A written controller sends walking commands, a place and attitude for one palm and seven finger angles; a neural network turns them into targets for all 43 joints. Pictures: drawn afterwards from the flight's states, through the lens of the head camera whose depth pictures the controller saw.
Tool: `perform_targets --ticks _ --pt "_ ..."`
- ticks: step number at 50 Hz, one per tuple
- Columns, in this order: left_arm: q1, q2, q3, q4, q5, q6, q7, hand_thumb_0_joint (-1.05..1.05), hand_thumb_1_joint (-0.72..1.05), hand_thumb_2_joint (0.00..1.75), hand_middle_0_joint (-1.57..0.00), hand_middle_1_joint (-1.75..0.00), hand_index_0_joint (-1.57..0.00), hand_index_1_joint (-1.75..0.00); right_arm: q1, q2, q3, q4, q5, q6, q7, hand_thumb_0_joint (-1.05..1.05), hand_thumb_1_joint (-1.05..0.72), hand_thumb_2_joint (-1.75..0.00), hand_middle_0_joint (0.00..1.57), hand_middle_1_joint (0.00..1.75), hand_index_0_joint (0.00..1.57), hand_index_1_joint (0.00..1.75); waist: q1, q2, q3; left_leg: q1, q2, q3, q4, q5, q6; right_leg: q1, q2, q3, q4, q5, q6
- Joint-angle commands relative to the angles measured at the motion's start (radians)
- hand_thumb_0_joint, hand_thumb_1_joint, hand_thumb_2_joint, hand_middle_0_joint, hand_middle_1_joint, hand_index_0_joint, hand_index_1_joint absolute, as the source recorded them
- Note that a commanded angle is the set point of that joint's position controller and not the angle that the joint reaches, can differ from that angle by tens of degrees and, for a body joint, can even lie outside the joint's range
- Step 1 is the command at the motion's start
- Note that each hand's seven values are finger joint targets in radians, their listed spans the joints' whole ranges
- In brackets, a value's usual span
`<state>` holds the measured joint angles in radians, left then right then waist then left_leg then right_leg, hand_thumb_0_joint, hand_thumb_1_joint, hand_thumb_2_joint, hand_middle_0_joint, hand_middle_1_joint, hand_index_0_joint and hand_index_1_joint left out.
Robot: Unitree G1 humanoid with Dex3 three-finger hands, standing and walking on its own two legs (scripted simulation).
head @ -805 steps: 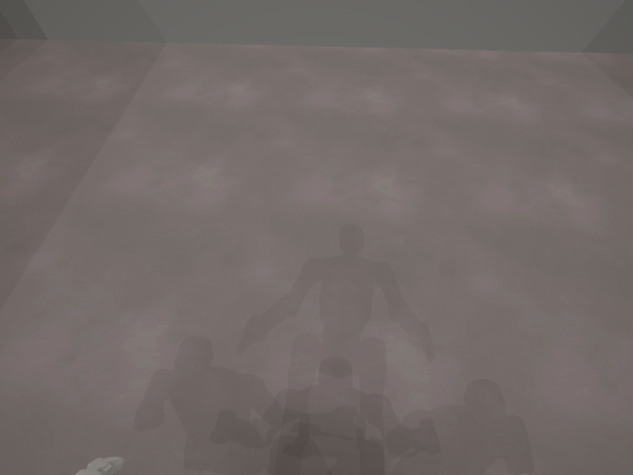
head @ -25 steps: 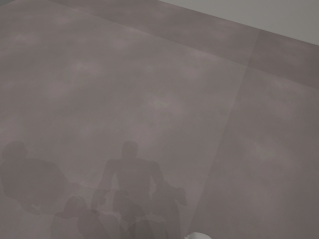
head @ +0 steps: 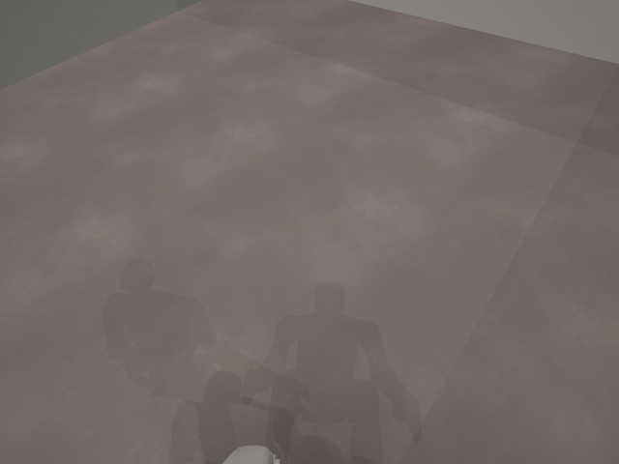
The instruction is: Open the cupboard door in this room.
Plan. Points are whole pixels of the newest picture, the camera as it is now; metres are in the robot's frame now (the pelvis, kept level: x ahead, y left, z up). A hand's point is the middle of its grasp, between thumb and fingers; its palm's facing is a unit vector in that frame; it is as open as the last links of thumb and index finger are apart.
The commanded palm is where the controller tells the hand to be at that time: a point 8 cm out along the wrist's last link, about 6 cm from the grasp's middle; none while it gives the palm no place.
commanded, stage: turn or walk to find it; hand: left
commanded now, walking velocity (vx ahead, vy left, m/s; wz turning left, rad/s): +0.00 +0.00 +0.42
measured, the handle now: out of the picture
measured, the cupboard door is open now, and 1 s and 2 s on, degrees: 0 0 0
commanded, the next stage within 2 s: none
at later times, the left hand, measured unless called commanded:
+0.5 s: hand out of the picture +0.00 +0.27 -0.17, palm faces +0.24 -0.94 -0.25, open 7.3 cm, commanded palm none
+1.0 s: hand out of the picture -0.08 +0.20 -0.16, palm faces +0.44 -0.87 -0.24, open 7.3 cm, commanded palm none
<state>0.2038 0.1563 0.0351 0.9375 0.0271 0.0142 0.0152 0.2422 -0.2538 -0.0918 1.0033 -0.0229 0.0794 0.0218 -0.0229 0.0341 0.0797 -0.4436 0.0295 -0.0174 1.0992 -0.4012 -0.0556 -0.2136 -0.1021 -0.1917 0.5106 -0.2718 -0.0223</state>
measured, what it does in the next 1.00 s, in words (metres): steps on the spot, turning left: left foot, then right foot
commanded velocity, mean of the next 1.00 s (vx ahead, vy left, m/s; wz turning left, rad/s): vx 0.00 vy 0.00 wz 0.42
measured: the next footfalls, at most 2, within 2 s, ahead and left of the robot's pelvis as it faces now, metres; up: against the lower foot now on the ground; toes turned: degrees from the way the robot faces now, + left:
left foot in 0.20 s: +0.00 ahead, +0.15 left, +0.00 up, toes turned +10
right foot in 0.66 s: +0.04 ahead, -0.08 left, +0.00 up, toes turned +11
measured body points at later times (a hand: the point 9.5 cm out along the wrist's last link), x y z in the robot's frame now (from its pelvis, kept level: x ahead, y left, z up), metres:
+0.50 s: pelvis -0.03 +0.04 +0.00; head +0.00 +0.06 +0.45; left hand -0.01 +0.32 -0.15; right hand +0.11 -0.18 -0.14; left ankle -0.04 +0.15 -0.74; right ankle -0.01 -0.10 -0.68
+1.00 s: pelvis -0.04 +0.01 +0.00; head -0.01 +0.01 +0.45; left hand -0.10 +0.25 -0.14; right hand +0.10 -0.22 -0.16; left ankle -0.13 +0.13 -0.69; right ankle +0.00 -0.09 -0.74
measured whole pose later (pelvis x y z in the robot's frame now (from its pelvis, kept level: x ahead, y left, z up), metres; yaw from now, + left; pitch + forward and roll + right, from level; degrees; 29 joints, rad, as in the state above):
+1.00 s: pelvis -0.04 +0.01 +0.00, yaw +26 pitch -1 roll +1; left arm 0.23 0.17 0.04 0.96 0.03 0.01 0.01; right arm 0.22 -0.24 -0.08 1.02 -0.02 0.08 0.02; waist 0.00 0.01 0.09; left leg -0.37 0.04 0.01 0.90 -0.46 -0.06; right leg -0.22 -0.13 -0.22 0.53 -0.28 -0.01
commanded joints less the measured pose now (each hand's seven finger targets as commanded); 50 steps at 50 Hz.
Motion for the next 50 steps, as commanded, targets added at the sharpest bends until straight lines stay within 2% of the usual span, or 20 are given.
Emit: perform_targets --ticks 1,5,7,8,9,10,11,13,16,26,30,31,32,33,34,35,37,41,47,50 --pt "0.069 0.239 0.059 -0.04 0.003 -0.024 0.015 0.0 0.9 0.9 -0.2 -0.3 -0.2 -0.3 -0.085 -0.027 0.01 -0.085 0.007 -0.032 -0.006 0.0 -0.9 -0.9 0.2 0.3 0.2 0.3 0.068 -0.209 -0.079 -0.033 0.005 0.044 -0.18 -0.062 -0.012 0.136 -0.251 0.161 -0.165 0.348 -0.114" --pt "0.087 0.259 0.067 -0.012 0.004 -0.017 0.014 0.0 0.9 0.9 -0.2 -0.3 -0.2 -0.3 -0.095 -0.024 0.022 -0.089 0.018 -0.048 -0.013 0.0 -0.9 -0.9 0.2 0.3 0.2 0.3 0.076 -0.239 -0.115 0.061 0.0 0.089 -0.381 -0.071 0.004 0.156 -0.275 0.147 -0.091 0.462 -0.119" --pt "0.062 0.264 0.069 -0.009 -0.001 -0.011 0.013 0.0 0.9 0.9 -0.2 -0.3 -0.2 -0.3 -0.036 -0.029 0.022 -0.072 0.015 -0.056 -0.014 0.0 -0.9 -0.9 0.2 0.3 0.2 0.3 0.036 -0.236 -0.141 0.173 -0.01 0.114 -0.557 0.068 0.013 0.118 -0.253 0.095 -0.018 0.43 -0.069" --pt "0.053 0.25 0.067 -0.01 -0.01 -0.005 0.01 0.0 0.9 0.9 -0.2 -0.3 -0.2 -0.3 -0.002 -0.054 0.017 -0.063 0.013 -0.063 -0.013 0.0 -0.9 -0.9 0.2 0.3 0.2 0.3 0.012 -0.162 -0.149 0.291 0.004 0.099 -0.688 0.2 0.025 0.035 -0.225 0.055 0.058 0.351 -0.019" --pt "0.068 0.205 0.061 -0.031 -0.018 0.004 0.007 0.0 0.9 0.9 -0.2 -0.3 -0.2 -0.3 0.021 -0.136 0.0 -0.066 0.006 -0.074 -0.015 0.0 -0.9 -0.9 0.2 0.3 0.2 0.3 -0.003 0.057 -0.171 0.429 0.166 -0.116 -0.76 0.361 0.088 -0.153 -0.131 0.003 0.223 0.104 0.047" --pt "0.021 0.147 0.038 -0.066 -0.015 0.009 0.001 0.0 0.9 0.9 -0.2 -0.3 -0.2 -0.3 0.054 -0.215 -0.016 -0.069 0.004 -0.069 -0.018 0.0 -0.9 -0.9 0.2 0.3 0.2 0.3 -0.027 0.255 -0.13 0.443 0.355 -0.316 -0.79 0.609 0.184 -0.33 -0.034 0.013 0.402 -0.335 0.094" --pt "-0.04 0.151 0.034 -0.074 -0.009 0.024 0.009 0.0 0.9 0.9 -0.2 -0.3 -0.2 -0.3 0.08 -0.216 -0.019 -0.047 0.002 -0.069 -0.032 0.0 -0.9 -0.9 0.2 0.3 0.2 0.3 -0.055 0.236 -0.121 0.376 0.371 -0.33 -0.797 0.624 0.23 -0.333 -0.034 0.109 0.503 -0.355 0.093" --pt "-0.066 0.164 0.045 -0.048 -0.015 0.026 0.003 0.0 0.9 0.9 -0.2 -0.3 -0.2 -0.3 -0.013 -0.166 -0.003 -0.059 0.0 -0.067 -0.045 0.0 -0.9 -0.9 0.2 0.3 0.2 0.3 -0.016 0.199 -0.053 0.314 0.288 -0.248 -0.778 0.607 0.232 -0.35 -0.031 0.162 0.589 -0.244 0.089" --pt "-0.006 0.165 0.044 -0.012 -0.013 0.02 -0.006 0.0 0.9 0.9 -0.2 -0.3 -0.2 -0.3 -0.07 -0.138 0.008 -0.083 0.004 -0.078 -0.044 0.0 -0.9 -0.9 0.2 0.3 0.2 0.3 0.02 0.117 -0.081 0.324 0.215 -0.165 -0.767 0.62 0.207 -0.311 -0.012 0.159 0.592 -0.148 0.1" --pt "-0.063 0.14 0.034 -0.064 -0.017 0.014 0.002 0.0 0.9 0.9 -0.2 -0.3 -0.2 -0.3 -0.032 -0.144 -0.01 -0.092 -0.004 -0.064 -0.036 0.0 -0.9 -0.9 0.2 0.3 0.2 0.3 -0.008 0.119 -0.089 0.299 0.201 -0.279 -0.746 0.564 0.229 -0.207 0.039 0.158 0.315 -0.185 0.099" --pt "0.035 0.149 0.036 -0.045 -0.021 -0.003 0.006 0.0 0.9 0.9 -0.2 -0.3 -0.2 -0.3 -0.063 -0.138 -0.017 -0.106 0.001 -0.058 -0.032 0.0 -0.9 -0.9 0.2 0.3 0.2 0.3 0.037 0.112 -0.13 0.218 0.148 -0.289 -0.66 0.551 0.188 -0.006 0.071 0.132 0.012 -0.02 0.086" --pt "0.076 0.17 0.041 -0.035 -0.019 -0.012 0.01 0.0 0.9 0.9 -0.2 -0.3 -0.2 -0.3 -0.067 -0.116 -0.015 -0.111 0.007 -0.059 -0.029 0.0 -0.9 -0.9 0.2 0.3 0.2 0.3 0.059 0.061 -0.141 0.135 0.107 -0.262 -0.603 0.44 0.146 0.113 0.037 0.151 -0.123 0.077 0.08" --pt "0.092 0.242 0.054 -0.037 -0.005 -0.023 0.017 0.0 0.9 0.9 -0.2 -0.3 -0.2 -0.3 -0.044 -0.056 -0.006 -0.122 0.016 -0.06 -0.023 0.0 -0.9 -0.9 0.2 0.3 0.2 0.3 0.061 -0.156 -0.148 -0.039 0.002 -0.154 -0.453 0.187 0.079 0.243 -0.152 0.333 -0.203 0.09 0.024" --pt "0.09 0.302 0.064 -0.051 0.002 -0.022 0.018 0.0 0.9 0.9 -0.2 -0.3 -0.2 -0.3 -0.066 -0.031 -0.001 -0.149 0.013 -0.057 -0.021 0.0 -0.9 -0.9 0.2 0.3 0.2 0.3 0.073 -0.319 -0.101 -0.136 -0.104 -0.04 -0.24 -0.164 0.032 0.183 -0.358 0.511 -0.242 0.173 -0.091" --pt "0.066 0.288 0.071 -0.067 -0.009 -0.024 0.021 0.0 0.9 0.9 -0.2 -0.3 -0.2 -0.3 -0.07 -0.076 -0.015 -0.14 0.002 -0.038 -0.024 0.0 -0.9 -0.9 0.2 0.3 0.2 0.3 0.072 -0.322 -0.089 -0.109 -0.056 -0.097 -0.074 -0.178 0.038 0.05 -0.376 0.514 -0.274 0.1 -0.136" --pt "0.016 0.26 0.067 -0.078 -0.01 -0.017 0.024 0.0 0.9 0.9 -0.2 -0.3 -0.2 -0.3 -0.076 -0.082 -0.021 -0.132 0.002 -0.03 -0.022 0.0 -0.9 -0.9 0.2 0.3 0.2 0.3 0.047 -0.252 -0.044 -0.108 -0.046 -0.096 0.034 -0.135 0.041 -0.016 -0.343 0.488 -0.278 0.053 -0.14" --pt "-0.07 0.206 0.048 -0.098 -0.009 -0.02 0.018 0.0 0.9 0.9 -0.2 -0.3 -0.2 -0.3 -0.022 -0.059 -0.017 -0.085 -0.002 -0.021 -0.008 0.0 -0.9 -0.9 0.2 0.3 0.2 0.3 -0.005 -0.144 -0.008 -0.096 -0.019 -0.066 0.129 -0.003 0.025 -0.051 -0.233 0.29 -0.244 0.054 -0.091" --pt "-0.019 0.191 0.045 -0.081 -0.006 -0.029 0.019 0.0 0.9 0.9 -0.2 -0.3 -0.2 -0.3 -0.01 -0.046 -0.01 -0.067 0.0 -0.02 -0.004 0.0 -0.9 -0.9 0.2 0.3 0.2 0.3 0.014 -0.191 -0.031 -0.089 -0.001 -0.026 0.096 0.044 -0.005 0.008 -0.212 0.204 -0.227 0.149 -0.083" --pt "0.078 0.244 0.061 -0.034 0.004 -0.023 0.017 0.0 0.9 0.9 -0.2 -0.3 -0.2 -0.3 -0.103 -0.026 0.013 -0.084 0.009 -0.034 -0.008 0.0 -0.9 -0.9 0.2 0.3 0.2 0.3 0.073 -0.213 -0.074 -0.024 0.009 0.049 -0.209 -0.069 -0.013 0.132 -0.257 0.167 -0.152 0.38 -0.121" --pt "0.088 0.26 0.068 -0.013 0.005 -0.017 0.013 0.0 0.9 0.9 -0.2 -0.3 -0.2 -0.3 -0.102 -0.019 0.021 -0.087 0.017 -0.046 -0.012 0.0 -0.9 -0.9 0.2 0.3 0.2 0.3 0.075 -0.237 -0.105 0.051 -0.006 0.086 -0.366 -0.071 0.001 0.152 -0.263 0.153 -0.096 0.459 -0.119"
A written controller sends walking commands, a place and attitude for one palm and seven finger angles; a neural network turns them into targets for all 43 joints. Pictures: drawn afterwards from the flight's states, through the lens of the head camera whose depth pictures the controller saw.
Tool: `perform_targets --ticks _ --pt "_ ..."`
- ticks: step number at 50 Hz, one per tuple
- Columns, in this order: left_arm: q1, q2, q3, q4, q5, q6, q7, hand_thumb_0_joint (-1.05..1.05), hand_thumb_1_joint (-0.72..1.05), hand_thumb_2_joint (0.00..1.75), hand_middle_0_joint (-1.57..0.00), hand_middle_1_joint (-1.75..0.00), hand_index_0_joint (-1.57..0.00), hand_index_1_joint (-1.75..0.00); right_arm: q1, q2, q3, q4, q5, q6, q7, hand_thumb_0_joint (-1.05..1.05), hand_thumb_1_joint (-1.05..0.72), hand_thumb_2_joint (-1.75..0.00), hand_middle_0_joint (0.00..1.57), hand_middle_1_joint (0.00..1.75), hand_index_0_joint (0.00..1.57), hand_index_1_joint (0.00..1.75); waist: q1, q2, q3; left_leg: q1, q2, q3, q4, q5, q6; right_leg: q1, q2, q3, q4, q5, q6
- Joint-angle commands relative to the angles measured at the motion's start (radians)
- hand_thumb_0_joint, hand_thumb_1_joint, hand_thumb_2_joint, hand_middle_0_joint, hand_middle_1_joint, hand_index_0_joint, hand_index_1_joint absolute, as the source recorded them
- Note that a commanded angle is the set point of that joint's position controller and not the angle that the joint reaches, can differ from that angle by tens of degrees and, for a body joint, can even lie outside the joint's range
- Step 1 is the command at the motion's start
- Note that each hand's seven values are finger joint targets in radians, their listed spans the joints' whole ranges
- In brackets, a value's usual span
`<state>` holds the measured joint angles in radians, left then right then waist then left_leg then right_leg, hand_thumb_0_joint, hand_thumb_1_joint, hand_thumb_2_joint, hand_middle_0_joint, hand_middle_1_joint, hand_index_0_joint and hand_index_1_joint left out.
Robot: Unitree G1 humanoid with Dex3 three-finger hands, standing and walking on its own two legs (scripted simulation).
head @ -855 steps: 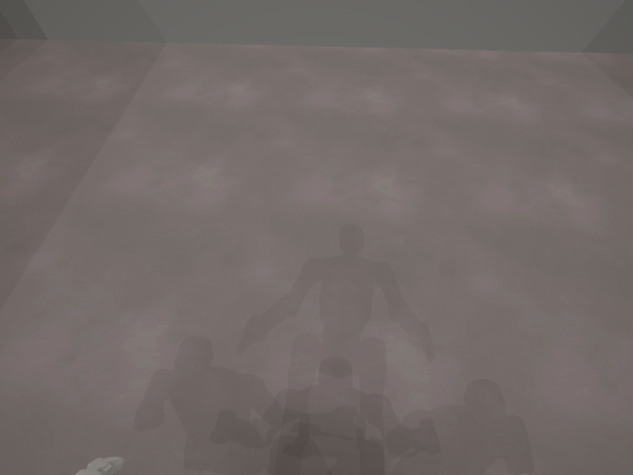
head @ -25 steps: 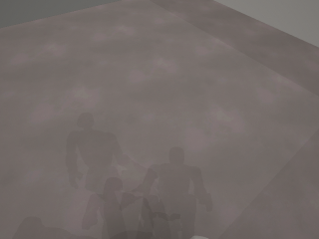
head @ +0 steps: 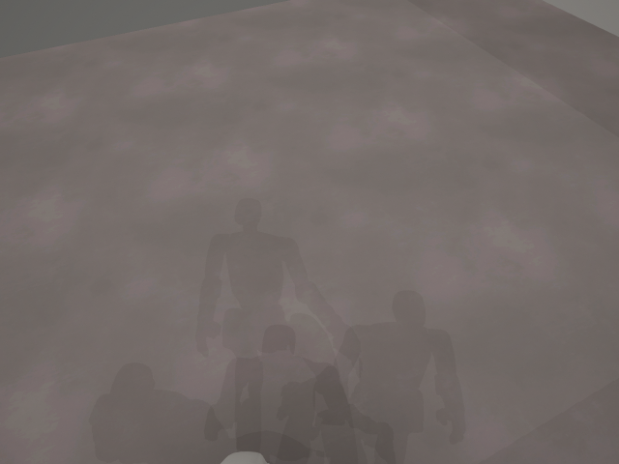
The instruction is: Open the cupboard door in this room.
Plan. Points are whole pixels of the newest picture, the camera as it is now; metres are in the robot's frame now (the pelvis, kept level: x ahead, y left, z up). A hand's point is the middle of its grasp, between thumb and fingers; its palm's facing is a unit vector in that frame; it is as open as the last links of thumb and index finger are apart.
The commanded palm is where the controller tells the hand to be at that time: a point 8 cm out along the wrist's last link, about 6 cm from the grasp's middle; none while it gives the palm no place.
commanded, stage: turn or walk to find it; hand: left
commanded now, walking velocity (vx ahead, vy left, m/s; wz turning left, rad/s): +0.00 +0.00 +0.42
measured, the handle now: out of the picture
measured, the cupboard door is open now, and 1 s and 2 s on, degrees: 0 0 0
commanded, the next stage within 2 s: stand and wait in 1.64 s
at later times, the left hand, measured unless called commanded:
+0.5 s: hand out of the picture +0.05 +0.24 -0.16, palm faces +0.22 -0.94 -0.26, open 7.3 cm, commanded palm none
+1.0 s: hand out of the picture -0.11 +0.22 -0.19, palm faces +0.47 -0.85 -0.24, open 7.3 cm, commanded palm none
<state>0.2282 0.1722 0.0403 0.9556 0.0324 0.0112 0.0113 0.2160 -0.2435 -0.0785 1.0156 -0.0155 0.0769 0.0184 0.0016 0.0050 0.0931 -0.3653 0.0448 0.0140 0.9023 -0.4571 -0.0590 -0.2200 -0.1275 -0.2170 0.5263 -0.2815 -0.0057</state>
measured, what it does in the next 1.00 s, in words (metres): steps on the spot, turning left: left foot, then right foot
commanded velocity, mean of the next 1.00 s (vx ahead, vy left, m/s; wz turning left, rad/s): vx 0.00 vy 0.00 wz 0.42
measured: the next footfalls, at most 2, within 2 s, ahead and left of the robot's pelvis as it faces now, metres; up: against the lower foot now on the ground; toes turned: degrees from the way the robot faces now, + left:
left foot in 0.10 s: +0.02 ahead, +0.15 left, +0.00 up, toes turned +7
right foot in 0.54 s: +0.05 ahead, -0.09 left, +0.00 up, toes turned +9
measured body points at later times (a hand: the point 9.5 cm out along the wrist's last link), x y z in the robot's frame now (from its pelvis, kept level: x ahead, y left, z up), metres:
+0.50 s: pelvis -0.01 +0.02 +0.00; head +0.02 +0.02 +0.45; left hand +0.04 +0.29 -0.14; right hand +0.10 -0.21 -0.15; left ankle -0.02 +0.14 -0.74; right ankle +0.01 -0.11 -0.72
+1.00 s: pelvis -0.04 +0.03 -0.01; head -0.01 +0.06 +0.43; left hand -0.13 +0.27 -0.17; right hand +0.15 -0.17 -0.15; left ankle -0.10 +0.12 -0.74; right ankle +0.01 -0.10 -0.73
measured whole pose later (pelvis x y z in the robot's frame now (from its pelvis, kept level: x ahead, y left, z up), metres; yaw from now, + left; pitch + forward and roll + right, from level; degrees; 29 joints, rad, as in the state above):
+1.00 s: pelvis -0.04 +0.03 -0.01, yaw +26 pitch +0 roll +1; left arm 0.25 0.24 0.06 0.98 0.02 0.04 0.01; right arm 0.16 -0.22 -0.06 0.98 -0.01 0.03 0.02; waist 0.02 -0.05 0.10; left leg -0.25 0.02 0.07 0.60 -0.34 0.01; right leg -0.31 -0.17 -0.19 0.75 -0.44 0.05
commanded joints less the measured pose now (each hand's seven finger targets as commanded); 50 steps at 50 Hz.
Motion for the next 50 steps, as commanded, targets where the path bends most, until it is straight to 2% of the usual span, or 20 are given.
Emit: perform_targets --ticks 1,3,5,6,8,12,19,24,25,26,27,28,31,33,42,46,47,48,49,50 --pt "0.05 0.25 0.065 -0.03 -0.001 -0.012 0.017 0.0 0.9 0.9 -0.2 -0.3 -0.2 -0.3 -0.044 -0.031 0.009 -0.094 0.009 -0.049 -0.01 0.0 -0.9 -0.9 0.2 0.3 0.2 0.3 0.033 -0.218 -0.137 0.007 -0.024 0.069 -0.255 0.028 0.008 0.166 -0.234 0.155 -0.072 0.486 -0.118" --pt "0.033 0.236 0.063 -0.029 -0.014 -0.002 0.015 0.0 0.9 0.9 -0.2 -0.3 -0.2 -0.3 0.013 -0.059 0.004 -0.077 0.006 -0.06 -0.01 0.0 -0.9 -0.9 0.2 0.3 0.2 0.3 -0.008 -0.14 -0.154 0.198 -0.017 0.071 -0.475 0.241 0.026 0.045 -0.199 0.094 0.031 0.371 -0.041" --pt "0.006 0.134 0.036 -0.079 -0.022 0.01 0.004 0.0 0.9 0.9 -0.2 -0.3 -0.2 -0.3 0.077 -0.214 -0.029 -0.082 -0.004 -0.069 -0.014 0.0 -0.9 -0.9 0.2 0.3 0.2 0.3 -0.048 0.289 -0.145 0.376 0.323 -0.347 -0.578 0.666 0.177 -0.318 -0.008 0.028 0.367 -0.299 0.078" --pt "-0.06 0.136 0.028 -0.094 -0.015 0.025 0.012 0.0 0.9 0.9 -0.2 -0.3 -0.2 -0.3 0.107 -0.229 -0.033 -0.063 -0.005 -0.066 -0.024 0.0 -0.9 -0.9 0.2 0.3 0.2 0.3 -0.081 0.274 -0.143 0.292 0.358 -0.371 -0.599 0.647 0.241 -0.31 -0.003 0.123 0.482 -0.36 0.075" --pt "-0.102 0.147 0.038 -0.075 -0.02 0.028 0.006 0.0 0.9 0.9 -0.2 -0.3 -0.2 -0.3 0.02 -0.181 -0.021 -0.074 -0.009 -0.064 -0.039 0.0 -0.9 -0.9 0.2 0.3 0.2 0.3 -0.047 0.224 -0.059 0.208 0.276 -0.309 -0.593 0.585 0.243 -0.338 -0.004 0.184 0.568 -0.248 0.07" --pt "-0.036 0.143 0.035 -0.037 -0.019 0.021 -0.003 0.0 0.9 0.9 -0.2 -0.3 -0.2 -0.3 -0.032 -0.151 -0.008 -0.093 -0.004 -0.076 -0.04 0.0 -0.9 -0.9 0.2 0.3 0.2 0.3 -0.008 0.132 -0.11 0.264 0.195 -0.203 -0.559 0.692 0.215 -0.304 0.021 0.183 0.545 -0.144 0.086" --pt "-0.096 0.128 0.028 -0.078 -0.023 0.018 0.005 0.0 0.9 0.9 -0.2 -0.3 -0.2 -0.3 -0.001 -0.157 -0.023 -0.098 -0.01 -0.065 -0.035 0.0 -0.9 -0.9 0.2 0.3 0.2 0.3 -0.036 0.136 -0.108 0.254 0.193 -0.288 -0.538 0.688 0.234 -0.238 0.057 0.184 0.351 -0.178 0.088" --pt "0.0 0.134 0.029 -0.065 -0.026 0.002 0.009 0.0 0.9 0.9 -0.2 -0.3 -0.2 -0.3 -0.046 -0.152 -0.029 -0.118 -0.008 -0.055 -0.03 0.0 -0.9 -0.9 0.2 0.3 0.2 0.3 0.012 0.147 -0.137 0.135 0.133 -0.319 -0.469 0.615 0.193 -0.009 0.097 0.154 0.026 -0.02 0.071" --pt "0.035 0.152 0.033 -0.057 -0.024 -0.006 0.011 0.0 0.9 0.9 -0.2 -0.3 -0.2 -0.3 -0.047 -0.137 -0.029 -0.121 -0.001 -0.056 -0.027 0.0 -0.9 -0.9 0.2 0.3 0.2 0.3 0.03 0.107 -0.148 0.077 0.1 -0.305 -0.421 0.539 0.158 0.091 0.079 0.162 -0.103 0.079 0.066" --pt "0.056 0.205 0.043 -0.056 -0.015 -0.017 0.017 0.0 0.9 0.9 -0.2 -0.3 -0.2 -0.3 -0.028 -0.09 -0.022 -0.127 0.007 -0.059 -0.021 0.0 -0.9 -0.9 0.2 0.3 0.2 0.3 0.036 -0.044 -0.165 -0.059 0.026 -0.234 -0.309 0.35 0.103 0.221 -0.056 0.285 -0.191 0.102 0.029" --pt "0.07 0.279 0.058 -0.062 -0.003 -0.022 0.022 0.0 0.9 0.9 -0.2 -0.3 -0.2 -0.3 -0.035 -0.037 -0.011 -0.155 0.007 -0.06 -0.016 0.0 -0.9 -0.9 0.2 0.3 0.2 0.3 0.046 -0.277 -0.142 -0.206 -0.116 -0.076 -0.104 -0.034 0.037 0.25 -0.29 0.514 -0.229 0.226 -0.08" --pt "0.063 0.281 0.063 -0.074 -0.013 -0.023 0.022 0.0 0.9 0.9 -0.2 -0.3 -0.2 -0.3 -0.055 -0.083 -0.025 -0.156 -0.002 -0.043 -0.021 0.0 -0.9 -0.9 0.2 0.3 0.2 0.3 0.058 -0.279 -0.133 -0.179 -0.084 -0.111 0.082 -0.141 0.038 0.11 -0.359 0.542 -0.258 0.226 -0.155" --pt "-0.085 0.201 0.045 -0.109 -0.013 -0.017 0.024 0.0 0.9 0.9 -0.2 -0.3 -0.2 -0.3 -0.02 -0.073 -0.029 -0.105 -0.006 -0.023 -0.007 0.0 -0.9 -0.9 0.2 0.3 0.2 0.3 -0.02 -0.116 -0.027 -0.169 -0.033 -0.099 0.312 0.018 0.03 -0.027 -0.227 0.338 -0.239 0.15 -0.129" --pt "-0.083 0.181 0.04 -0.113 -0.011 -0.024 0.023 0.0 0.9 0.9 -0.2 -0.3 -0.2 -0.3 0.017 -0.061 -0.023 -0.088 -0.007 -0.021 -0.002 0.0 -0.9 -0.9 0.2 0.3 0.2 0.3 -0.024 -0.154 -0.056 -0.156 -0.027 -0.066 0.31 0.07 0.012 -0.003 -0.188 0.25 -0.224 0.196 -0.107" --pt "0.071 0.246 0.061 -0.044 0.0 -0.017 0.017 0.0 0.9 0.9 -0.2 -0.3 -0.2 -0.3 -0.101 -0.034 0.006 -0.11 0.007 -0.041 -0.005 0.0 -0.9 -0.9 0.2 0.3 0.2 0.3 0.059 -0.215 -0.117 -0.066 -0.024 0.039 -0.095 -0.027 0.001 0.168 -0.227 0.191 -0.124 0.489 -0.139" --pt "0.026 0.245 0.065 -0.034 -0.012 -0.005 0.017 0.0 0.9 0.9 -0.2 -0.3 -0.2 -0.3 0.001 -0.053 0.007 -0.082 0.007 -0.059 -0.01 0.0 -0.9 -0.9 0.2 0.3 0.2 0.3 -0.006 -0.166 -0.159 0.159 -0.022 0.072 -0.448 0.209 0.021 0.087 -0.204 0.11 0.021 0.426 -0.056" --pt "0.037 0.214 0.059 -0.043 -0.021 0.003 0.013 0.0 0.9 0.9 -0.2 -0.3 -0.2 -0.3 0.026 -0.107 -0.004 -0.078 0.003 -0.069 -0.009 0.0 -0.9 -0.9 0.2 0.3 0.2 0.3 -0.021 -0.027 -0.179 0.305 0.048 -0.021 -0.529 0.356 0.049 -0.052 -0.149 0.065 0.144 0.272 0.002" --pt "0.038 0.146 0.045 -0.073 -0.025 0.009 0.007 0.0 0.9 0.9 -0.2 -0.3 -0.2 -0.3 0.057 -0.205 -0.027 -0.084 -0.005 -0.074 -0.012 0.0 -0.9 -0.9 0.2 0.3 0.2 0.3 -0.038 0.265 -0.17 0.409 0.296 -0.329 -0.553 0.678 0.157 -0.3 -0.022 0.022 0.33 -0.195 0.074" --pt "-0.025 0.135 0.029 -0.098 -0.016 0.017 0.01 0.0 0.9 0.9 -0.2 -0.3 -0.2 -0.3 0.097 -0.241 -0.034 -0.072 -0.002 -0.064 -0.019 0.0 -0.9 -0.9 0.2 0.3 0.2 0.3 -0.067 0.253 -0.154 0.347 0.375 -0.358 -0.566 0.783 0.238 -0.319 0.0 0.098 0.464 -0.367 0.075" --pt "-0.068 0.132 0.031 -0.091 -0.016 0.027 0.018 0.0 0.9 0.9 -0.2 -0.3 -0.2 -0.3 0.096 -0.218 -0.03 -0.059 -0.005 -0.067 -0.031 0.0 -0.9 -0.9 0.2 0.3 0.2 0.3 -0.067 0.296 -0.153 0.302 0.334 -0.349 -0.563 0.775 0.238 -0.32 0.002 0.169 0.528 -0.343 0.072"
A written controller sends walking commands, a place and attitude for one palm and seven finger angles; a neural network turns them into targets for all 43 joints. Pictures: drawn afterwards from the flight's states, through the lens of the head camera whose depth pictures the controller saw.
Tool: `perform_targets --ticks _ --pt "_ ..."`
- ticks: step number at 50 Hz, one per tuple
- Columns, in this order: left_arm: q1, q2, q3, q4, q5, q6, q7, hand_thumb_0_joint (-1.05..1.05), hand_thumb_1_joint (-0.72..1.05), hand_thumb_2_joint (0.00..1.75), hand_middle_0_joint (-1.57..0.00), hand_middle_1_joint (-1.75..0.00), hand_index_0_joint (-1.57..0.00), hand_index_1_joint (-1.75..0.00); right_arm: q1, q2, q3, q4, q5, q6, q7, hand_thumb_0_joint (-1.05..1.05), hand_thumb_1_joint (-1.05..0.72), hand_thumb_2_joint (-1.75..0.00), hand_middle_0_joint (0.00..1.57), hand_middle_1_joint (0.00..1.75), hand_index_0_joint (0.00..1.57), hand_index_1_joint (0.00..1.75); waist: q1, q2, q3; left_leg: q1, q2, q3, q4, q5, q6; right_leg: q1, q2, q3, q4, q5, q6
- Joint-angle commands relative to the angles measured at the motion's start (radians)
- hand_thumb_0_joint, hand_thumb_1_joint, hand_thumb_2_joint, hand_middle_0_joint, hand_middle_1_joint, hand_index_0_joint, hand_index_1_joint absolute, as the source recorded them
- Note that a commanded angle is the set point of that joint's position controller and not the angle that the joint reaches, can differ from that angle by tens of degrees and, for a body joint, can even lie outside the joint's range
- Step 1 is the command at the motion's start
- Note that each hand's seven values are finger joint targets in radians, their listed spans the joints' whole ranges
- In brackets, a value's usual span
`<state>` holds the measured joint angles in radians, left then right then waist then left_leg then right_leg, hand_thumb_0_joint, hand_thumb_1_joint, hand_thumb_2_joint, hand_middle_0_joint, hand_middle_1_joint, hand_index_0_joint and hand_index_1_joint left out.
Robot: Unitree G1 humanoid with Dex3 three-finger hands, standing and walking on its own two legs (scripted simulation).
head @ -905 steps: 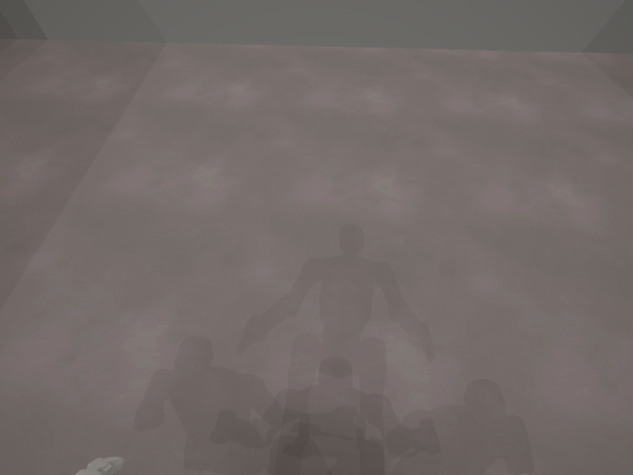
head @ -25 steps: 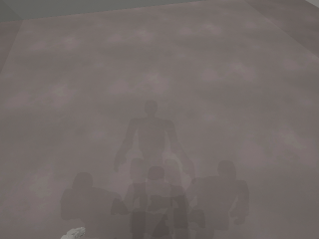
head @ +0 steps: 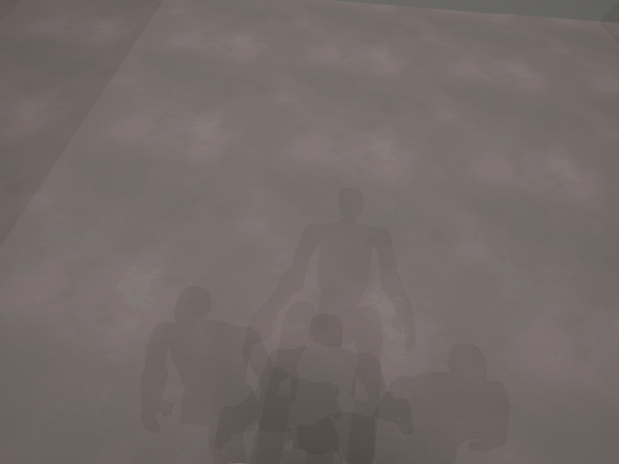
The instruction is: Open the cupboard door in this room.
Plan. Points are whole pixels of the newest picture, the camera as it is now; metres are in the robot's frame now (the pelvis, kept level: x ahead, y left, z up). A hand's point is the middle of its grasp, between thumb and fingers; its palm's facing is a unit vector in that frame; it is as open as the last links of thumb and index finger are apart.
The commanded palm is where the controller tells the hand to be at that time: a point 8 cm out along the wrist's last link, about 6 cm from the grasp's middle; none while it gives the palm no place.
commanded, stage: turn or walk to find it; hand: left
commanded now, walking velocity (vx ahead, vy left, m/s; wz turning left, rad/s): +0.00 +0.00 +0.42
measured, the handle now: out of the picture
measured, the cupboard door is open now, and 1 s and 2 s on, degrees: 0 0 0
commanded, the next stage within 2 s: stand and wait in 0.64 s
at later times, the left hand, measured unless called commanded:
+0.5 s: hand out of the picture +0.04 +0.17 -0.13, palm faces +0.22 -0.93 -0.28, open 7.3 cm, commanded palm none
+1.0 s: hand out of the picture -0.11 +0.20 -0.17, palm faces +0.48 -0.85 -0.24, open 7.3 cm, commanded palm none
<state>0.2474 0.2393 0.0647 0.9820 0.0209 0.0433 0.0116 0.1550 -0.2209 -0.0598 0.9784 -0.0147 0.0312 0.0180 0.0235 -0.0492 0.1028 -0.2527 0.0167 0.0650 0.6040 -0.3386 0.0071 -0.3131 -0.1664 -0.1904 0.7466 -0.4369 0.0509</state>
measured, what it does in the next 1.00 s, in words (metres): steps on the spot, turning left: right foot, then left foot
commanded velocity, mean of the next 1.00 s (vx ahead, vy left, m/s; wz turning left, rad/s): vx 0.00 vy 0.00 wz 0.44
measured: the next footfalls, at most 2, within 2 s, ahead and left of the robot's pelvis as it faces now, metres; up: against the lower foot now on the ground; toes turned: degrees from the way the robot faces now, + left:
right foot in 0.38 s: +0.05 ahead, -0.13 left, +0.00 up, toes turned +4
left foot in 0.86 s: -0.05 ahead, +0.10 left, +0.00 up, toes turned +27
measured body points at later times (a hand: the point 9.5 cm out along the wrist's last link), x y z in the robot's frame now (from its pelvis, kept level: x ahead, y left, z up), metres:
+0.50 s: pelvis -0.01 -0.04 +0.01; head +0.02 -0.07 +0.46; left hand +0.03 +0.22 -0.11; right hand +0.09 -0.28 -0.16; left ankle -0.05 +0.10 -0.66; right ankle +0.01 -0.13 -0.72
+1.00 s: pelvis -0.05 +0.00 +0.01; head -0.03 +0.03 +0.46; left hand -0.14 +0.25 -0.15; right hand +0.15 -0.19 -0.12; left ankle -0.09 +0.08 -0.72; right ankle +0.00 -0.15 -0.66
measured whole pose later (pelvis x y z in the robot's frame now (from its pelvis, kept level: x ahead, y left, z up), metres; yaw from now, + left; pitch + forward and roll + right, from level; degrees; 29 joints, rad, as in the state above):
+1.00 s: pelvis -0.05 +0.00 +0.01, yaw +25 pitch -1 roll -1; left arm 0.22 0.26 0.08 1.01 0.02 0.07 0.01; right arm 0.14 -0.20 -0.04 0.96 -0.02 0.02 0.00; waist 0.03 -0.04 0.09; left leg -0.23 0.00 0.04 0.54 -0.29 0.03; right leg -0.44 -0.11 -0.08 1.06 -0.46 0.07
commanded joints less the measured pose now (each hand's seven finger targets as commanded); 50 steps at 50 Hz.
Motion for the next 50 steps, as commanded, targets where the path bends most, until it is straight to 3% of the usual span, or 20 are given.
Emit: perform_targets --ticks 1,3,5,13,17,18,19,20,21,23,26,36,40,41,42,43,44,45,48,50 --pt "-0.101 0.078 0.013 -0.105 -0.008 -0.005 0.013 0.0 0.9 0.9 -0.2 -0.3 -0.2 -0.3 0.11 -0.209 -0.041 -0.03 -0.008 -0.02 -0.039 0.0 -0.9 -0.9 0.2 0.3 0.2 0.3 -0.074 0.319 -0.122 0.163 0.322 -0.358 -0.262 0.621 0.172 -0.247 0.039 0.161 0.353 -0.126 0.017" --pt "-0.075 0.081 0.015 -0.074 -0.009 -0.011 0.002 0.0 0.9 0.9 -0.2 -0.3 -0.2 -0.3 0.038 -0.17 -0.024 -0.052 -0.007 -0.026 -0.041 0.0 -0.9 -0.9 0.2 0.3 0.2 0.3 -0.036 0.229 -0.103 0.147 0.248 -0.268 -0.247 0.642 0.152 -0.228 0.048 0.16 0.368 -0.025 0.022" --pt "-0.062 0.079 0.011 -0.065 -0.01 -0.013 -0.001 0.0 0.9 0.9 -0.2 -0.3 -0.2 -0.3 0.032 -0.17 -0.023 -0.059 -0.004 -0.03 -0.04 0.0 -0.9 -0.9 0.2 0.3 0.2 0.3 -0.031 0.197 -0.11 0.145 0.23 -0.244 -0.248 0.638 0.149 -0.203 0.055 0.156 0.335 -0.003 0.028" --pt "-0.1 0.059 0.003 -0.106 -0.012 -0.014 0.004 0.0 0.9 0.9 -0.2 -0.3 -0.2 -0.3 0.048 -0.18 -0.042 -0.069 -0.012 -0.017 -0.032 0.0 -0.9 -0.9 0.2 0.3 0.2 0.3 -0.05 0.211 -0.113 0.116 0.215 -0.331 -0.238 0.542 0.162 -0.111 0.1 0.147 0.089 -0.021 0.027" --pt "0.014 0.069 0.008 -0.084 -0.015 -0.035 0.007 0.0 0.9 0.9 -0.2 -0.3 -0.2 -0.3 0.008 -0.17 -0.046 -0.085 -0.007 -0.01 -0.028 0.0 -0.9 -0.9 0.2 0.3 0.2 0.3 0.005 0.176 -0.146 -0.006 0.152 -0.341 -0.14 0.458 0.109 0.132 0.127 0.118 -0.259 0.184 0.014" --pt "0.041 0.104 0.015 -0.08 -0.009 -0.045 0.011 0.0 0.9 0.9 -0.2 -0.3 -0.2 -0.3 0.02 -0.138 -0.044 -0.09 0.001 -0.013 -0.024 0.0 -0.9 -0.9 0.2 0.3 0.2 0.3 0.015 0.094 -0.158 -0.095 0.096 -0.303 -0.07 0.326 0.058 0.249 0.068 0.168 -0.37 0.265 0.0" --pt "0.064 0.188 0.032 -0.08 0.006 -0.054 0.02 0.0 0.9 0.9 -0.2 -0.3 -0.2 -0.3 0.034 -0.075 -0.034 -0.109 0.009 -0.015 -0.018 0.0 -0.9 -0.9 0.2 0.3 0.2 0.3 0.021 -0.154 -0.168 -0.27 -0.035 -0.16 0.12 0.034 -0.011 0.351 -0.165 0.408 -0.426 0.332 -0.081" --pt "0.06 0.222 0.04 -0.095 0.004 -0.053 0.021 0.0 0.9 0.9 -0.2 -0.3 -0.2 -0.3 0.006 -0.088 -0.039 -0.126 0.002 -0.002 -0.021 0.0 -0.9 -0.9 0.2 0.3 0.2 0.3 0.036 -0.218 -0.133 -0.286 -0.068 -0.128 0.331 -0.251 -0.033 0.226 -0.326 0.518 -0.473 0.402 -0.194" --pt "0.019 0.197 0.042 -0.109 -0.002 -0.053 0.024 0.0 0.9 0.9 -0.2 -0.3 -0.2 -0.3 -0.002 -0.111 -0.046 -0.114 -0.005 0.013 -0.021 0.0 -0.9 -0.9 0.2 0.3 0.2 0.3 0.026 -0.204 -0.094 -0.28 -0.034 -0.181 0.48 -0.235 -0.023 0.119 -0.304 0.502 -0.499 0.305 -0.224" --pt "-0.077 0.136 0.024 -0.13 -0.003 -0.052 0.021 0.0 0.9 0.9 -0.2 -0.3 -0.2 -0.3 0.03 -0.099 -0.05 -0.075 -0.008 0.021 -0.009 0.0 -0.9 -0.9 0.2 0.3 0.2 0.3 -0.029 -0.087 -0.038 -0.295 -0.01 -0.163 0.615 -0.11 -0.032 0.071 -0.2 0.343 -0.472 0.282 -0.187" --pt "-0.091 0.101 0.015 -0.139 0.0 -0.059 0.022 0.0 0.9 0.9 -0.2 -0.3 -0.2 -0.3 0.084 -0.079 -0.043 -0.046 -0.009 0.025 -0.001 0.0 -0.9 -0.9 0.2 0.3 0.2 0.3 -0.043 -0.109 -0.066 -0.278 0.005 -0.122 0.625 -0.022 -0.058 0.105 -0.143 0.204 -0.45 0.358 -0.151" --pt "0.062 0.167 0.033 -0.056 0.01 -0.05 0.018 0.0 0.9 0.9 -0.2 -0.3 -0.2 -0.3 -0.04 -0.052 -0.01 -0.063 0.007 0.007 -0.008 0.0 -0.9 -0.9 0.2 0.3 0.2 0.3 0.04 -0.144 -0.121 -0.169 0.013 -0.01 0.208 -0.138 -0.064 0.253 -0.202 0.147 -0.358 0.643 -0.199" --pt "0.014 0.176 0.04 -0.048 0.004 -0.039 0.015 0.0 0.9 0.9 -0.2 -0.3 -0.2 -0.3 0.031 -0.063 -0.01 -0.052 0.007 -0.005 -0.01 0.0 -0.9 -0.9 0.2 0.3 0.2 0.3 -0.012 -0.125 -0.141 -0.006 0.011 0.029 -0.05 0.013 -0.047 0.184 -0.196 0.083 -0.263 0.545 -0.142" --pt "0.013 0.161 0.039 -0.054 -0.004 -0.033 0.013 0.0 0.9 0.9 -0.2 -0.3 -0.2 -0.3 0.067 -0.092 -0.016 -0.046 0.004 -0.015 -0.008 0.0 -0.9 -0.9 0.2 0.3 0.2 0.3 -0.038 -0.05 -0.16 0.11 0.033 0.005 -0.19 0.136 -0.032 0.104 -0.17 0.047 -0.167 0.472 -0.092" --pt "0.027 0.113 0.034 -0.076 -0.012 -0.024 0.009 0.0 0.9 0.9 -0.2 -0.3 -0.2 -0.3 0.097 -0.181 -0.035 -0.051 -0.003 -0.026 -0.01 0.0 -0.9 -0.9 0.2 0.3 0.2 0.3 -0.054 0.186 -0.183 0.239 0.209 -0.247 -0.266 0.317 0.042 -0.084 -0.057 -0.012 0.015 0.205 -0.019" --pt "-0.02 0.061 0.011 -0.115 -0.009 -0.019 0.005 0.0 0.9 0.9 -0.2 -0.3 -0.2 -0.3 0.136 -0.26 -0.053 -0.047 -0.005 -0.019 -0.015 0.0 -0.9 -0.9 0.2 0.3 0.2 0.3 -0.078 0.364 -0.146 0.246 0.391 -0.433 -0.294 0.595 0.157 -0.248 0.034 0.013 0.191 -0.216 0.024" --pt "-0.094 0.076 0.008 -0.121 -0.003 -0.003 0.015 0.0 0.9 0.9 -0.2 -0.3 -0.2 -0.3 0.164 -0.253 -0.054 -0.027 -0.006 -0.019 -0.026 0.0 -0.9 -0.9 0.2 0.3 0.2 0.3 -0.108 0.328 -0.144 0.169 0.389 -0.437 -0.303 0.536 0.186 -0.234 0.032 0.113 0.293 -0.21 0.019" --pt "-0.129 0.079 0.013 -0.119 -0.006 -0.002 0.012 0.0 0.9 0.9 -0.2 -0.3 -0.2 -0.3 0.126 -0.234 -0.049 -0.034 -0.007 -0.017 -0.035 0.0 -0.9 -0.9 0.2 0.3 0.2 0.3 -0.088 0.299 -0.106 0.131 0.349 -0.416 -0.296 0.48 0.187 -0.262 0.034 0.146 0.345 -0.154 0.017" --pt "-0.062 0.083 0.019 -0.074 -0.005 -0.011 -0.004 0.0 0.9 0.9 -0.2 -0.3 -0.2 -0.3 0.02 -0.182 -0.029 -0.066 -0.006 -0.028 -0.038 0.0 -0.9 -0.9 0.2 0.3 0.2 0.3 -0.028 0.201 -0.106 0.149 0.233 -0.273 -0.266 0.547 0.145 -0.248 0.047 0.156 0.375 0.008 0.028" --pt "-0.053 0.088 0.018 -0.07 -0.007 -0.012 -0.003 0.0 0.9 0.9 -0.2 -0.3 -0.2 -0.3 0.029 -0.174 -0.028 -0.069 -0.002 -0.031 -0.037 0.0 -0.9 -0.9 0.2 0.3 0.2 0.3 -0.029 0.187 -0.121 0.159 0.215 -0.253 -0.266 0.571 0.141 -0.232 0.052 0.162 0.362 0.035 0.036"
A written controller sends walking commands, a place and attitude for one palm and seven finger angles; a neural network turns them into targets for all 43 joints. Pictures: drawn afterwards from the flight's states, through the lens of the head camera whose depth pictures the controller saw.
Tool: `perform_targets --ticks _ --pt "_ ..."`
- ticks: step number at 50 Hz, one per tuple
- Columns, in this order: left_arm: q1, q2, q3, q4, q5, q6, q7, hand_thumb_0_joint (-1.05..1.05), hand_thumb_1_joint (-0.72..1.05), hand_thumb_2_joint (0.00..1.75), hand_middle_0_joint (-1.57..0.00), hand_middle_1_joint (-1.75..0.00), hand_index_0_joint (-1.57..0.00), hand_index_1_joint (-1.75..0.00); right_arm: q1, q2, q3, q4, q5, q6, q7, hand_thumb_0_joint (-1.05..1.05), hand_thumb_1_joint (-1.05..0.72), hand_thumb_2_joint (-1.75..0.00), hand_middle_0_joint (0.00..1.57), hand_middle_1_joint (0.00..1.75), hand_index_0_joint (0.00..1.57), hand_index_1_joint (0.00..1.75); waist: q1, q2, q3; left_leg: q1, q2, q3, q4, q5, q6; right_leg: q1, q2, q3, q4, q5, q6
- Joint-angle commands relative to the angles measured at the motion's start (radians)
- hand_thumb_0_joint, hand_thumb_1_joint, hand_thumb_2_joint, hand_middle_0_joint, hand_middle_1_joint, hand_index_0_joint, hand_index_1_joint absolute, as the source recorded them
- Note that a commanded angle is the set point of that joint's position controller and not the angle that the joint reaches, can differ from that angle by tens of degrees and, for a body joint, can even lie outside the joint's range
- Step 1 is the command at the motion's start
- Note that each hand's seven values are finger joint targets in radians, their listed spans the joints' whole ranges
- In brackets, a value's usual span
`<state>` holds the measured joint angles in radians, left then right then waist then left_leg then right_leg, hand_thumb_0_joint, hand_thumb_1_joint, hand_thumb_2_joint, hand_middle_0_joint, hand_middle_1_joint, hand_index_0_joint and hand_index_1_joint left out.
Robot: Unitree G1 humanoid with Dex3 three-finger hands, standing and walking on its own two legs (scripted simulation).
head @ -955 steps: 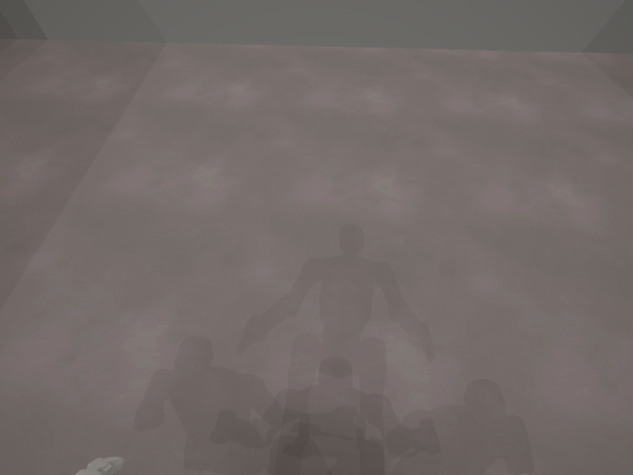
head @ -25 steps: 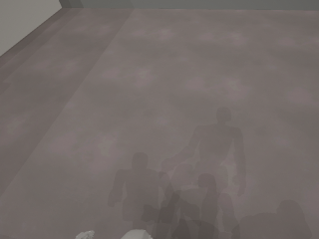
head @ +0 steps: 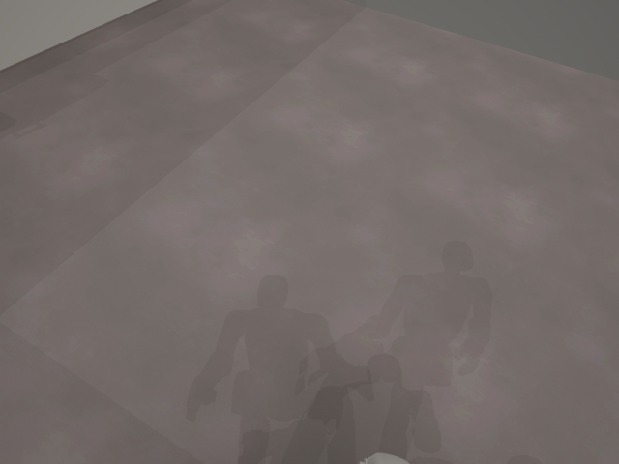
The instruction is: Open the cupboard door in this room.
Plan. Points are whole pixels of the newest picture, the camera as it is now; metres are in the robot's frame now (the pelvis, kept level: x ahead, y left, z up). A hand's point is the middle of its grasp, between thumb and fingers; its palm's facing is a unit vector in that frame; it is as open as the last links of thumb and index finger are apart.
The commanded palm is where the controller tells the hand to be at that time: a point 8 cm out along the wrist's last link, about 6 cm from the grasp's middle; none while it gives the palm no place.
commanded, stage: turn or walk to find it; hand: left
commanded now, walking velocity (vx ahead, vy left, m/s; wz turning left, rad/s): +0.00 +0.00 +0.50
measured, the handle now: out of the picture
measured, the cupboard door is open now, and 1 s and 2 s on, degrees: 0 0 0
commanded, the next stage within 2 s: none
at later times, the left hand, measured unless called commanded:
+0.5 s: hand out of the picture +0.02 +0.16 -0.15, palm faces +0.24 -0.93 -0.26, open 7.3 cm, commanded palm none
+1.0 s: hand out of the picture -0.10 +0.23 -0.16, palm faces +0.52 -0.82 -0.25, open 7.3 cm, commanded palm none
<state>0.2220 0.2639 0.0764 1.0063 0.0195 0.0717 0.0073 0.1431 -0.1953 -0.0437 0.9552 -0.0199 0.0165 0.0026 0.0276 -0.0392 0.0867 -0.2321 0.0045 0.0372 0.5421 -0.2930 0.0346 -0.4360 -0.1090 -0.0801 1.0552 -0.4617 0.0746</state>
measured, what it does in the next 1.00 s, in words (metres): steps on the spot, turning left: right foot, then left foot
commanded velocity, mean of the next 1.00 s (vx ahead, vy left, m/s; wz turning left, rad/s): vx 0.00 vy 0.00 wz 0.50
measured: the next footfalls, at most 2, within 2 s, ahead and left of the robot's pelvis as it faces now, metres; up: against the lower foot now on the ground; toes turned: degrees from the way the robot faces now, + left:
right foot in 0.32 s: +0.05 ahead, -0.15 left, +0.00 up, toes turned +5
left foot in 0.72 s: -0.06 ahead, +0.11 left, +0.00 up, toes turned +28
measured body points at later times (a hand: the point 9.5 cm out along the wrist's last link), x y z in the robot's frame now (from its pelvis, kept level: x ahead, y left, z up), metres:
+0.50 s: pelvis -0.03 -0.04 +0.00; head +0.01 -0.07 +0.45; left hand +0.01 +0.21 -0.13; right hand +0.07 -0.29 -0.16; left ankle -0.07 +0.09 -0.65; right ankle +0.01 -0.15 -0.74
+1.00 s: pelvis -0.06 +0.00 +0.01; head -0.04 +0.04 +0.45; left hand -0.13 +0.27 -0.15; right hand +0.14 -0.17 -0.13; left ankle -0.10 +0.09 -0.74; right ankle +0.01 -0.14 -0.66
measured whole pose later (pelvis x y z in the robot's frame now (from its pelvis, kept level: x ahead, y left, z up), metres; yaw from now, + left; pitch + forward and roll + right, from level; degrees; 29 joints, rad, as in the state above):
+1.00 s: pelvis -0.06 +0.00 +0.01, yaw +29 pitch +0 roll -1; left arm 0.17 0.27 0.07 0.96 0.02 0.06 0.01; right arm 0.17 -0.19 -0.05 0.94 -0.02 0.01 0.00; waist 0.01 -0.03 0.08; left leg -0.22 -0.02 -0.02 0.47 -0.24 0.04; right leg -0.47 -0.09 -0.03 1.05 -0.40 0.10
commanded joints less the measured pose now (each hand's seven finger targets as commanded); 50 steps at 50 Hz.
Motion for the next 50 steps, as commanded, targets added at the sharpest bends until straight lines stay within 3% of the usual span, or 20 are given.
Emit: perform_targets --ticks 1,7,13,14,15,16,17,20,22,30,32,34,35,36,37,38,39,41,43,50 --pt "-0.039 0.061 0.004 -0.1 -0.005 -0.04 0.003 0.0 0.9 0.9 -0.2 -0.3 -0.2 -0.3 0.053 -0.198 -0.047 -0.046 0.002 -0.016 -0.02 0.0 -0.9 -0.9 0.2 0.3 0.2 0.3 -0.039 0.165 -0.108 0.145 0.228 -0.24 -0.203 0.529 0.121 -0.106 0.001 0.056 0.034 0.058 0.016" --pt "-0.109 0.047 -0.002 -0.15 -0.009 -0.041 0.008 0.0 0.9 0.9 -0.2 -0.3 -0.2 -0.3 0.087 -0.211 -0.065 -0.051 -0.004 -0.004 -0.015 0.0 -0.9 -0.9 0.2 0.3 0.2 0.3 -0.066 0.181 -0.105 0.13 0.227 -0.334 -0.192 0.464 0.141 -0.061 0.035 0.059 -0.136 0.016 0.017" --pt "-0.004 0.05 -0.001 -0.142 -0.014 -0.059 0.012 0.0 0.9 0.9 -0.2 -0.3 -0.2 -0.3 0.033 -0.208 -0.074 -0.077 -0.003 0.009 -0.009 0.0 -0.9 -0.9 0.2 0.3 0.2 0.3 -0.013 0.189 -0.136 -0.025 0.16 -0.373 -0.106 0.397 0.094 0.22 0.086 0.021 -0.523 0.17 -0.006" --pt "0.029 0.072 0.004 -0.136 -0.013 -0.067 0.016 0.0 0.9 0.9 -0.2 -0.3 -0.2 -0.3 0.038 -0.186 -0.074 -0.081 0.004 0.009 -0.007 0.0 -0.9 -0.9 0.2 0.3 0.2 0.3 0.003 0.146 -0.146 -0.106 0.121 -0.361 -0.05 0.313 0.057 0.336 0.053 0.041 -0.656 0.255 -0.013" --pt "0.057 0.145 0.018 -0.138 0.0 -0.078 0.024 0.0 0.9 0.9 -0.2 -0.3 -0.2 -0.3 0.056 -0.133 -0.066 -0.091 0.013 0.008 0.0 0.0 -0.9 -0.9 0.2 0.3 0.2 0.3 0.017 -0.039 -0.161 -0.276 0.031 -0.268 0.099 0.082 -0.006 0.481 -0.126 0.211 -0.758 0.233 -0.062" --pt "0.061 0.205 0.027 -0.147 0.009 -0.078 0.026 0.0 0.9 0.9 -0.2 -0.3 -0.2 -0.3 0.044 -0.091 -0.058 -0.118 0.009 0.006 0.001 0.0 -0.9 -0.9 0.2 0.3 0.2 0.3 0.023 -0.237 -0.127 -0.388 -0.089 -0.107 0.325 -0.276 -0.063 0.452 -0.355 0.409 -0.786 0.338 -0.174" --pt "0.035 0.187 0.031 -0.163 -0.003 -0.08 0.028 0.0 0.9 0.9 -0.2 -0.3 -0.2 -0.3 0.045 -0.148 -0.073 -0.106 -0.003 0.025 -0.001 0.0 -0.9 -0.9 0.2 0.3 0.2 0.3 0.019 -0.217 -0.112 -0.34 -0.038 -0.155 0.504 -0.28 -0.056 0.283 -0.382 0.402 -0.822 0.233 -0.221" --pt "-0.126 0.106 0.009 -0.2 -0.003 -0.072 0.027 0.0 0.9 0.9 -0.2 -0.3 -0.2 -0.3 0.092 -0.129 -0.077 -0.055 -0.006 0.045 0.017 0.0 -0.9 -0.9 0.2 0.3 0.2 0.3 -0.066 -0.099 -0.01 -0.319 0.01 -0.122 0.699 -0.116 -0.068 0.138 -0.242 0.192 -0.81 0.156 -0.179" --pt "-0.112 0.091 0.003 -0.2 0.0 -0.08 0.025 0.0 0.9 0.9 -0.2 -0.3 -0.2 -0.3 0.117 -0.118 -0.069 -0.041 -0.006 0.047 0.022 0.0 -0.9 -0.9 0.2 0.3 0.2 0.3 -0.063 -0.136 -0.024 -0.308 0.014 -0.086 0.71 -0.062 -0.087 0.162 -0.201 0.1 -0.787 0.244 -0.162" --pt "0.041 0.154 0.025 -0.133 0.012 -0.074 0.021 0.0 0.9 0.9 -0.2 -0.3 -0.2 -0.3 -0.013 -0.092 -0.041 -0.07 0.009 0.026 0.019 0.0 -0.9 -0.9 0.2 0.3 0.2 0.3 0.025 -0.165 -0.093 -0.236 0.032 0.012 0.306 -0.196 -0.103 0.366 -0.263 0.038 -0.679 0.546 -0.21" --pt "0.044 0.177 0.033 -0.128 0.012 -0.069 0.02 0.0 0.9 0.9 -0.2 -0.3 -0.2 -0.3 0.014 -0.091 -0.036 -0.067 0.012 0.016 0.014 0.0 -0.9 -0.9 0.2 0.3 0.2 0.3 0.017 -0.179 -0.132 -0.166 0.024 0.044 0.187 -0.174 -0.095 0.375 -0.274 0.014 -0.621 0.61 -0.205" --pt "0.028 0.174 0.033 -0.121 0.004 -0.062 0.016 0.0 0.9 0.9 -0.2 -0.3 -0.2 -0.3 0.069 -0.105 -0.037 -0.05 0.011 0.007 0.012 0.0 -0.9 -0.9 0.2 0.3 0.2 0.3 -0.02 -0.153 -0.151 -0.028 0.011 0.067 -0.005 -0.019 -0.082 0.307 -0.247 -0.041 -0.534 0.569 -0.145" --pt "0.017 0.149 0.031 -0.125 -0.004 -0.054 0.013 0.0 0.9 0.9 -0.2 -0.3 -0.2 -0.3 0.113 -0.139 -0.045 -0.042 0.01 -0.003 0.015 0.0 -0.9 -0.9 0.2 0.3 0.2 0.3 -0.05 -0.04 -0.166 0.111 0.045 0.015 -0.15 0.112 -0.068 0.202 -0.215 -0.078 -0.412 0.466 -0.094" --pt "0.033 0.083 0.021 -0.157 -0.012 -0.046 0.008 0.0 0.9 0.9 -0.2 -0.3 -0.2 -0.3 0.147 -0.246 -0.07 -0.049 0.001 -0.013 0.011 0.0 -0.9 -0.9 0.2 0.3 0.2 0.3 -0.068 0.253 -0.176 0.251 0.281 -0.303 -0.214 0.356 0.024 -0.053 -0.083 -0.128 -0.206 0.098 -0.012" --pt "-0.037 0.046 -0.001 -0.191 -0.004 -0.041 0.007 0.0 0.9 0.9 -0.2 -0.3 -0.2 -0.3 0.198 -0.317 -0.085 -0.036 0.002 -0.004 0.006 0.0 -0.9 -0.9 0.2 0.3 0.2 0.3 -0.103 0.352 -0.156 0.223 0.418 -0.412 -0.22 0.561 0.126 -0.15 -0.028 -0.069 -0.058 -0.203 0.008" --pt "-0.103 0.055 0.0 -0.184 -0.001 -0.027 0.019 0.0 0.9 0.9 -0.2 -0.3 -0.2 -0.3 0.214 -0.292 -0.082 -0.013 0.001 -0.007 -0.008 0.0 -0.9 -0.9 0.2 0.3 0.2 0.3 -0.121 0.349 -0.145 0.167 0.387 -0.413 -0.224 0.551 0.118 -0.156 -0.028 0.025 0.024 -0.167 0.003" --pt "-0.126 0.06 0.006 -0.175 -0.007 -0.027 0.015 0.0 0.9 0.9 -0.2 -0.3 -0.2 -0.3 0.165 -0.267 -0.073 -0.022 -0.002 -0.003 -0.017 0.0 -0.9 -0.9 0.2 0.3 0.2 0.3 -0.102 0.313 -0.097 0.117 0.343 -0.376 -0.22 0.489 0.124 -0.163 -0.027 0.049 0.072 -0.102 -0.001" --pt "-0.077 0.066 0.011 -0.134 -0.005 -0.035 0.0 0.0 0.9 0.9 -0.2 -0.3 -0.2 -0.3 0.059 -0.218 -0.053 -0.051 -0.003 -0.009 -0.02 0.0 -0.9 -0.9 0.2 0.3 0.2 0.3 -0.046 0.216 -0.084 0.101 0.26 -0.268 -0.207 0.462 0.108 -0.145 -0.022 0.052 0.096 0.026 0.006" --pt "-0.059 0.068 0.008 -0.118 -0.006 -0.038 -0.002 0.0 0.9 0.9 -0.2 -0.3 -0.2 -0.3 0.061 -0.206 -0.048 -0.056 0.001 -0.016 -0.02 0.0 -0.9 -0.9 0.2 0.3 0.2 0.3 -0.041 0.179 -0.1 0.12 0.225 -0.237 -0.202 0.514 0.101 -0.124 -0.009 0.054 0.081 0.066 0.012" --pt "-0.112 0.064 0.0 -0.15 -0.008 -0.041 0.008 0.0 0.9 0.9 -0.2 -0.3 -0.2 -0.3 0.111 -0.209 -0.062 -0.056 -0.001 -0.01 -0.017 0.0 -0.9 -0.9 0.2 0.3 0.2 0.3 -0.068 0.168 -0.113 0.18 0.234 -0.333 -0.19 0.524 0.138 -0.121 0.02 0.073 -0.045 0.042 0.024"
